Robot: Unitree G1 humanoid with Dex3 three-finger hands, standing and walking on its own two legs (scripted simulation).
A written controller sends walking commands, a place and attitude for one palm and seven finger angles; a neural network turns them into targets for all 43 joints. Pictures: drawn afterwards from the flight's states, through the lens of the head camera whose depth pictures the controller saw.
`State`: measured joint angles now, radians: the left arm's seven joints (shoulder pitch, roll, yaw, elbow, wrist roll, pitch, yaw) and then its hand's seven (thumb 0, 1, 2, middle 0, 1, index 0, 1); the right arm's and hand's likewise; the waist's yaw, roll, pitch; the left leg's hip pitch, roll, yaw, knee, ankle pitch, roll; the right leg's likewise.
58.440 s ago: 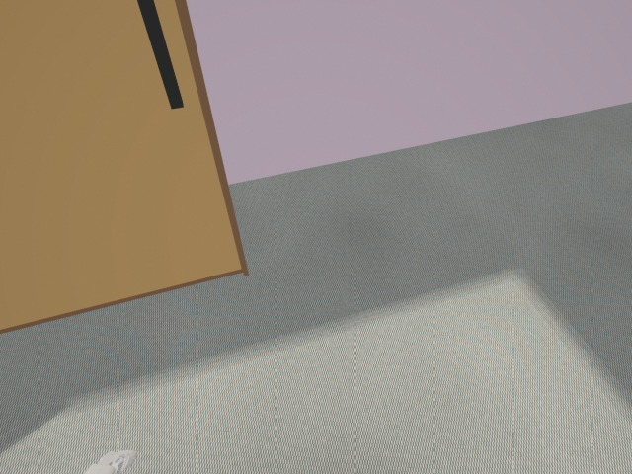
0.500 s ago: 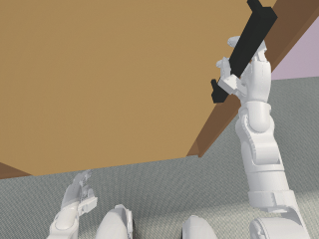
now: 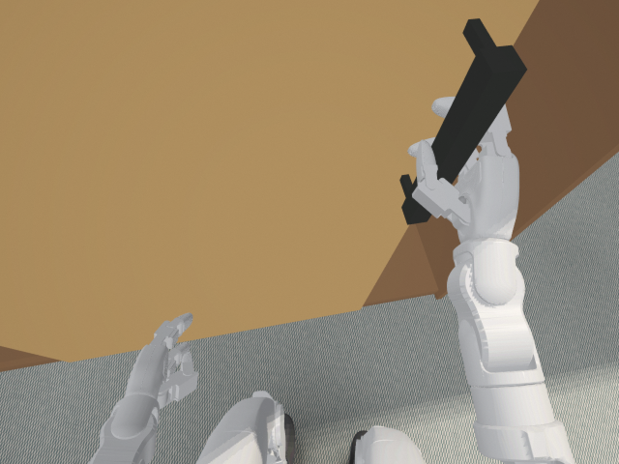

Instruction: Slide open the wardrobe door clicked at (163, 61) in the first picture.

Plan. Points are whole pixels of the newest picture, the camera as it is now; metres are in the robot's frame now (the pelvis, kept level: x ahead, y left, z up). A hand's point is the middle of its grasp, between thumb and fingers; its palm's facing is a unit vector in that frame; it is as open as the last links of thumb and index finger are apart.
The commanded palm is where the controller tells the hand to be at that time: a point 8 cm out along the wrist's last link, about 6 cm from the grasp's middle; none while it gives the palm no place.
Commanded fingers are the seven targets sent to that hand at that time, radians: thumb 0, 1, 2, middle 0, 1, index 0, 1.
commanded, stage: step sideways, sliding the door along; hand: right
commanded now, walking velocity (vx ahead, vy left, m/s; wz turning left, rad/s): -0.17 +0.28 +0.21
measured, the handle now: (439, 141) +0.42 -0.15 +0.14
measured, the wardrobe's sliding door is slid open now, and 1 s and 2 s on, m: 0.27 0.47 0.47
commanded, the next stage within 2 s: stop walking and hold the door there in 1.04 s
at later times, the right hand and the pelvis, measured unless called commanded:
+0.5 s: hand (225, 213) +0.34 +0.08 +0.13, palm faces +0.08 +1.00 -0.06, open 6.7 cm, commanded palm +0.31 +0.09 +0.14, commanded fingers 0.00 -0.90 -0.90 0.45 1.40 0.45 1.40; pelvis -0.03 +0.17 -0.01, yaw +2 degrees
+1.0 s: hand (215, 203) +0.35 +0.09 +0.14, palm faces +0.45 +0.89 -0.04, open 7.2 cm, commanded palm +0.30 +0.13 +0.14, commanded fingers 0.00 -0.90 -0.90 0.45 1.40 0.45 1.40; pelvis -0.04 +0.31 +0.00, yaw +4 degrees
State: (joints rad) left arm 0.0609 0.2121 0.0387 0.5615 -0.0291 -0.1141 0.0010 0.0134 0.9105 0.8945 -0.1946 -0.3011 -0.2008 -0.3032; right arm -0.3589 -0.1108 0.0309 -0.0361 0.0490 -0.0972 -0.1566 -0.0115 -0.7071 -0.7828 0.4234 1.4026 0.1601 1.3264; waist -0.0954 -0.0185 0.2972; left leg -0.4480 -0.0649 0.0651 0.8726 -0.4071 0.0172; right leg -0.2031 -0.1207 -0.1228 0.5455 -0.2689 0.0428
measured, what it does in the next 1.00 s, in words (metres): steps to the left: left foot, then right foot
